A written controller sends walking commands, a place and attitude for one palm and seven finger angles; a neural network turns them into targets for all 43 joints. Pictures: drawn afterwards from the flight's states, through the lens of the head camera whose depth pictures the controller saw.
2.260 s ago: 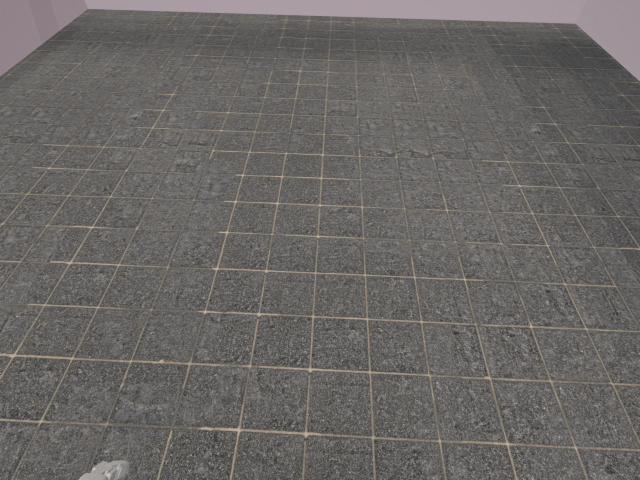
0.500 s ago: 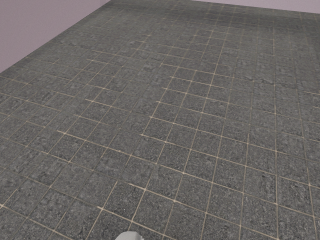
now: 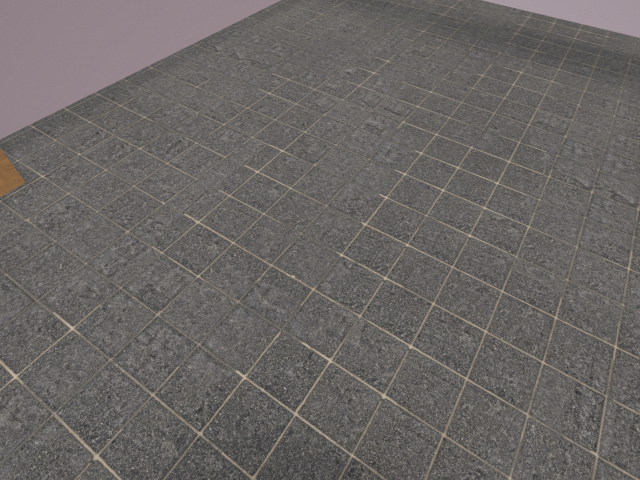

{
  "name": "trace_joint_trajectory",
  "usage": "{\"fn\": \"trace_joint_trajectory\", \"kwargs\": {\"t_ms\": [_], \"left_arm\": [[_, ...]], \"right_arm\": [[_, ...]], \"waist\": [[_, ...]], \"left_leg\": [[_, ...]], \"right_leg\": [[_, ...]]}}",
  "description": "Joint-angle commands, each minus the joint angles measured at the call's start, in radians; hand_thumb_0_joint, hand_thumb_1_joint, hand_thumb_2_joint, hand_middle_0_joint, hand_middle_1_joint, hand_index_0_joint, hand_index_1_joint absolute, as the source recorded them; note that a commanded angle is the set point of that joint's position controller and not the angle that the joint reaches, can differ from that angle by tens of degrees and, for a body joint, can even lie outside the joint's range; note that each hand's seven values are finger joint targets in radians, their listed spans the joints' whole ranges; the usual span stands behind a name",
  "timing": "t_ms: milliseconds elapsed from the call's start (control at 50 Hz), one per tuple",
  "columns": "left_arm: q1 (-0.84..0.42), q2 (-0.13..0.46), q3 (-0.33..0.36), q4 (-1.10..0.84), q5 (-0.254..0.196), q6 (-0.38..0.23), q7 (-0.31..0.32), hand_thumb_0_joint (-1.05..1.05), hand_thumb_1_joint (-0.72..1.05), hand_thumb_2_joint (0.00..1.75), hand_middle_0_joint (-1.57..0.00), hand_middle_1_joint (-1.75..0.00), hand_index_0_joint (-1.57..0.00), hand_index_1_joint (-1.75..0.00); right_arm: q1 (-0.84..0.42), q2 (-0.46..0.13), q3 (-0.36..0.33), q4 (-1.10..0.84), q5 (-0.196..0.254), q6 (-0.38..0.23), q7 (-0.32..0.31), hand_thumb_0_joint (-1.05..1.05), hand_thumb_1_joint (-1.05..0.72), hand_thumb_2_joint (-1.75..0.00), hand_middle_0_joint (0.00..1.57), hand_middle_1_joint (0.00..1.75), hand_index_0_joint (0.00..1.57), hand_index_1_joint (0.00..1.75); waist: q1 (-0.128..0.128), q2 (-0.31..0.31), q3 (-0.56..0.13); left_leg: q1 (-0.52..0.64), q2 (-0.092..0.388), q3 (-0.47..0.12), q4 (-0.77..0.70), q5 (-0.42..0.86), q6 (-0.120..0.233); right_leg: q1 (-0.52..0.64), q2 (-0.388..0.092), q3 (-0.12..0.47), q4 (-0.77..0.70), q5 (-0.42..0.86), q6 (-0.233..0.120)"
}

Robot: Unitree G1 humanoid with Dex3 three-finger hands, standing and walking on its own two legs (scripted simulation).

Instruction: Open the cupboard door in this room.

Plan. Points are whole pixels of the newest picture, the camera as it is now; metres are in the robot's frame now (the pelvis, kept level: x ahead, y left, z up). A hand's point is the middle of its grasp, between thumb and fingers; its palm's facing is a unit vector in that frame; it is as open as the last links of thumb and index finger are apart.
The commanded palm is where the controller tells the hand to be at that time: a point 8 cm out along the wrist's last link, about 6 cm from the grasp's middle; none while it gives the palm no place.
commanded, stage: turn or walk to find it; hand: left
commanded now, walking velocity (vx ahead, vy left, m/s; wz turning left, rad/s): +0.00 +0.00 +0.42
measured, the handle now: out of the picture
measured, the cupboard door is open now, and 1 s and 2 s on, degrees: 0 0 0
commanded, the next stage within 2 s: stand and wait in 0.96 s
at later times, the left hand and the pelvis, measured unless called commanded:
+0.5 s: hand out of the picture -0.04 +0.21 -0.19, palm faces +0.26 -0.94 -0.22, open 7.4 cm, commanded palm none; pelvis -0.03 +0.00 -0.01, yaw +14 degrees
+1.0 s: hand out of the picture -0.04 +0.20 -0.15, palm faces +0.43 -0.86 -0.27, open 7.4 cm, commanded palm none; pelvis -0.05 -0.02 +0.00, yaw +26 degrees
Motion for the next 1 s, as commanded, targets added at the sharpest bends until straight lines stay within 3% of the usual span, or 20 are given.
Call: {"fn": "trace_joint_trajectory", "kwargs": {"t_ms": [0, 40, 60, 80, 100, 140, 180, 340, 420, 440, 480, 500, 540, 620, 740, 840, 860, 880, 900, 980], "left_arm": [[0.057, 0.062, 0.020, -0.067, -0.008, -0.038, 0.013, 0.00, 0.90, 0.90, -0.20, -0.30, -0.20, -0.30], [0.109, 0.084, 0.025, -0.059, -0.005, -0.053, 0.019, 0.00, 0.90, 0.90, -0.20, -0.30, -0.20, -0.30], [0.125, 0.151, 0.036, -0.062, 0.008, -0.065, 0.026, 0.00, 0.90, 0.90, -0.20, -0.30, -0.20, -0.30], [0.125, 0.224, 0.049, -0.073, 0.016, -0.067, 0.027, 0.00, 0.90, 0.90, -0.20, -0.30, -0.20, -0.30], [0.115, 0.208, 0.050, -0.081, 0.005, -0.069, 0.028, 0.00, 0.90, 0.90, -0.20, -0.30, -0.20, -0.30], [0.002, 0.159, 0.037, -0.105, 0.006, -0.062, 0.029, 0.00, 0.90, 0.90, -0.20, -0.30, -0.20, -0.30], [-0.025, 0.126, 0.023, -0.114, 0.006, -0.068, 0.025, 0.00, 0.90, 0.90, -0.20, -0.30, -0.20, -0.30], [0.097, 0.185, 0.043, -0.052, 0.019, -0.063, 0.024, 0.00, 0.90, 0.90, -0.20, -0.30, -0.20, -0.30], [0.070, 0.188, 0.049, -0.035, 0.012, -0.054, 0.022, 0.00, 0.90, 0.90, -0.20, -0.30, -0.20, -0.30], [0.065, 0.174, 0.047, -0.038, 0.004, -0.047, 0.020, 0.00, 0.90, 0.90, -0.20, -0.30, -0.20, -0.30], [0.049, 0.071, 0.021, -0.098, 0.000, -0.033, 0.009, 0.00, 0.90, 0.90, -0.20, -0.30, -0.20, -0.30], [-0.011, 0.088, 0.022, -0.100, 0.007, -0.023, 0.015, 0.00, 0.90, 0.90, -0.20, -0.30, -0.20, -0.30], [-0.034, 0.092, 0.031, -0.073, 0.005, -0.021, 0.007, 0.00, 0.90, 0.90, -0.20, -0.30, -0.20, -0.30], [0.022, 0.081, 0.027, -0.037, 0.000, -0.026, -0.001, 0.00, 0.90, 0.90, -0.20, -0.30, -0.20, -0.30], [-0.018, 0.063, 0.021, -0.070, -0.004, -0.027, 0.005, 0.00, 0.90, 0.90, -0.20, -0.30, -0.20, -0.30], [0.085, 0.067, 0.022, -0.058, -0.008, -0.046, 0.014, 0.00, 0.90, 0.90, -0.20, -0.30, -0.20, -0.30], [0.110, 0.094, 0.027, -0.055, -0.003, -0.055, 0.018, 0.00, 0.90, 0.90, -0.20, -0.30, -0.20, -0.30], [0.124, 0.172, 0.042, -0.057, 0.013, -0.066, 0.026, 0.00, 0.90, 0.90, -0.20, -0.30, -0.20, -0.30], [0.110, 0.227, 0.048, -0.076, 0.014, -0.063, 0.024, 0.00, 0.90, 0.90, -0.20, -0.30, -0.20, -0.30], [-0.019, 0.122, 0.024, -0.098, 0.008, -0.072, 0.023, 0.00, 0.90, 0.90, -0.20, -0.30, -0.20, -0.30]], "right_arm": [[0.000, -0.223, -0.070, -0.070, -0.008, -0.007, -0.008, 0.00, -0.90, -0.90, 0.20, 0.30, 0.20, 0.30], [-0.002, -0.197, -0.070, -0.076, 0.002, -0.007, -0.002, 0.00, -0.90, -0.90, 0.20, 0.30, 0.20, 0.30], [0.020, -0.144, -0.064, -0.086, 0.012, -0.008, 0.004, 0.00, -0.90, -0.90, 0.20, 0.30, 0.20, 0.30], [0.004, -0.101, -0.057, -0.117, 0.007, -0.008, 0.006, 0.00, -0.90, -0.90, 0.20, 0.30, 0.20, 0.30], [-0.006, -0.155, -0.072, -0.104, -0.007, 0.009, 0.004, 0.00, -0.90, -0.90, 0.20, 0.30, 0.20, 0.30], [0.008, -0.142, -0.075, -0.066, -0.003, 0.024, 0.017, 0.00, -0.90, -0.90, 0.20, 0.30, 0.20, 0.30], [0.049, -0.125, -0.070, -0.039, -0.007, 0.027, 0.025, 0.00, -0.90, -0.90, 0.20, 0.30, 0.20, 0.30], [-0.054, -0.090, -0.045, -0.056, 0.007, 0.016, 0.024, 0.00, -0.90, -0.90, 0.20, 0.30, 0.20, 0.30], [0.026, -0.101, -0.042, -0.039, 0.010, 0.000, 0.015, 0.00, -0.90, -0.90, 0.20, 0.30, 0.20, 0.30], [0.070, -0.128, -0.047, -0.028, 0.007, -0.008, 0.016, 0.00, -0.90, -0.90, 0.20, 0.30, 0.20, 0.30], [0.127, -0.295, -0.081, -0.034, -0.001, -0.015, 0.009, 0.00, -0.90, -0.90, 0.20, 0.30, 0.20, 0.30], [0.149, -0.279, -0.081, -0.017, -0.003, -0.016, 0.000, 0.00, -0.90, -0.90, 0.20, 0.30, 0.20, 0.30], [0.054, -0.226, -0.065, -0.036, -0.005, -0.018, -0.014, 0.00, -0.90, -0.90, 0.20, 0.30, 0.20, 0.30], [0.021, -0.204, -0.054, -0.051, -0.001, -0.029, -0.018, 0.00, -0.90, -0.90, 0.20, 0.30, 0.20, 0.30], [0.044, -0.213, -0.066, -0.052, -0.007, -0.016, -0.013, 0.00, -0.90, -0.90, 0.20, 0.30, 0.20, 0.30], [-0.002, -0.209, -0.073, -0.073, -0.003, -0.007, -0.003, 0.00, -0.90, -0.90, 0.20, 0.30, 0.20, 0.30], [0.000, -0.186, -0.071, -0.079, 0.003, -0.007, 0.002, 0.00, -0.90, -0.90, 0.20, 0.30, 0.20, 0.30], [0.017, -0.124, -0.063, -0.094, 0.012, -0.009, 0.008, 0.00, -0.90, -0.90, 0.20, 0.30, 0.20, 0.30], [-0.001, -0.109, -0.063, -0.118, 0.004, -0.005, 0.008, 0.00, -0.90, -0.90, 0.20, 0.30, 0.20, 0.30], [0.027, -0.121, -0.069, -0.048, -0.005, 0.022, 0.020, 0.00, -0.90, -0.90, 0.20, 0.30, 0.20, 0.30]], "waist": [[0.012, 0.150, -0.080], [0.039, 0.081, -0.106], [0.046, -0.101, -0.115], [0.054, -0.318, -0.072], [0.063, -0.287, -0.075], [0.007, -0.143, -0.001], [-0.014, -0.140, -0.003], [0.061, -0.169, -0.042], [0.016, -0.178, -0.094], [-0.012, -0.094, -0.109], [-0.038, 0.333, -0.108], [-0.066, 0.254, -0.112], [-0.027, 0.229, -0.042], [0.001, 0.137, -0.084], [-0.024, 0.153, -0.083], [0.030, 0.128, -0.101], [0.042, 0.056, -0.109], [0.044, -0.168, -0.125], [0.054, -0.285, -0.085], [-0.010, -0.121, -0.011]], "left_leg": [[0.009, 0.237, -0.281, -0.103, 0.318, 0.132], [-0.083, 0.179, -0.255, -0.012, 0.239, 0.074], [-0.236, 0.086, -0.157, 0.148, 0.031, 0.011], [-0.357, -0.043, -0.007, 0.368, -0.306, -0.050], [-0.310, 0.010, -0.069, 0.524, -0.330, -0.044], [-0.303, 0.039, -0.048, 0.699, -0.210, -0.051], [-0.300, 0.050, -0.008, 0.725, -0.134, -0.073], [-0.196, 0.064, 0.091, 0.355, -0.242, -0.088], [-0.027, 0.057, 0.125, 0.079, -0.110, -0.070], [0.095, 0.078, 0.106, -0.054, 0.028, -0.058], [0.197, 0.446, -0.336, -0.177, 0.452, 0.139], [0.122, 0.426, -0.317, -0.184, 0.325, 0.167], [0.041, 0.343, -0.250, -0.191, 0.227, 0.142], [0.109, 0.273, -0.163, -0.153, 0.400, 0.132], [0.102, 0.274, -0.236, -0.150, 0.340, 0.150], [-0.043, 0.214, -0.256, -0.063, 0.278, 0.100], [-0.122, 0.164, -0.226, 0.004, 0.181, 0.053], [-0.283, 0.046, -0.096, 0.188, -0.040, -0.014], [-0.342, -0.029, -0.009, 0.395, -0.325, -0.052], [-0.312, 0.049, -0.027, 0.707, -0.162, -0.070]], "right_leg": [[0.093, 0.034, -0.007, -0.196, 0.060, -0.008], [0.262, 0.012, 0.003, -0.434, 0.223, -0.014], [0.380, -0.160, 0.173, -0.539, 0.224, -0.059], [0.346, -0.384, 0.391, -0.584, 0.333, -0.177], [0.213, -0.396, 0.381, -0.608, 0.274, -0.217], [0.117, -0.299, 0.243, -0.600, 0.192, -0.208], [0.132, -0.233, 0.110, -0.567, 0.257, -0.179], [0.249, -0.283, 0.049, -0.481, 0.508, -0.218], [0.221, -0.275, -0.018, -0.355, 0.566, -0.159], [0.134, -0.249, -0.067, -0.267, 0.475, -0.107], [-0.188, -0.049, -0.111, 0.110, -0.207, 0.006], [-0.164, -0.055, -0.026, 0.218, -0.181, -0.009], [-0.193, -0.066, 0.024, 0.284, -0.052, -0.008], [-0.136, -0.040, 0.008, 0.198, 0.017, 0.009], [-0.063, -0.007, 0.009, 0.010, -0.013, 0.007], [0.189, 0.027, -0.014, -0.340, 0.164, -0.008], [0.293, -0.016, 0.019, -0.468, 0.235, -0.017], [0.398, -0.230, 0.242, -0.553, 0.261, -0.085], [0.308, -0.406, 0.360, -0.585, 0.334, -0.191], [0.162, -0.248, 0.136, -0.547, 0.373, -0.189]]}}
